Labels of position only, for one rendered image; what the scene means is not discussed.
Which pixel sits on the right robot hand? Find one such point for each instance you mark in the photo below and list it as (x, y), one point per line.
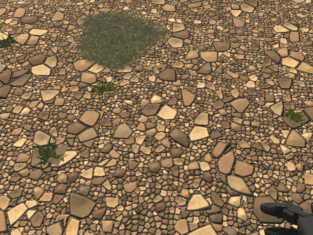
(291, 213)

